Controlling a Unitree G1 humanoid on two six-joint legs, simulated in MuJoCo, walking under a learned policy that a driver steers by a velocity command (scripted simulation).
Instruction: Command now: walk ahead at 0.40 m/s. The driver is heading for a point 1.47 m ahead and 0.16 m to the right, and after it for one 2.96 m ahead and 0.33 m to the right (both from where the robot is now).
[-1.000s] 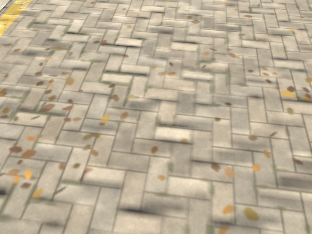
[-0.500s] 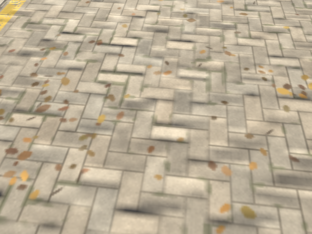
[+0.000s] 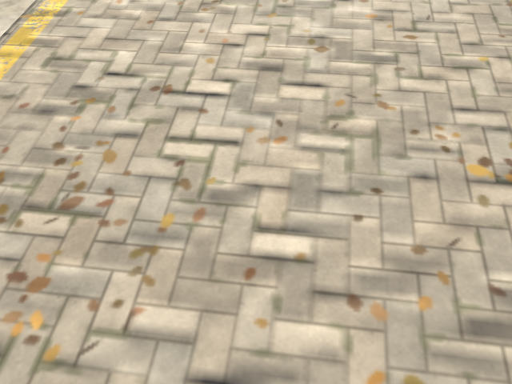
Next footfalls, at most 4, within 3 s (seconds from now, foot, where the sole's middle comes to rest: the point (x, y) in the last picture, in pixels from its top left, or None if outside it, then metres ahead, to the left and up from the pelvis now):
0.30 left None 0.33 0.14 -0.77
0.84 right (320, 343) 0.64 -0.10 -0.77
1.38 left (240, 248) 0.96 0.14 -0.77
1.94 right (314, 183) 1.24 -0.11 -0.77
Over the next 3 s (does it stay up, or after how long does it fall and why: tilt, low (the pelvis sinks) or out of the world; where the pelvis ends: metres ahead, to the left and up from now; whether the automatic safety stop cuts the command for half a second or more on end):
stays up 1.43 -0.11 0.01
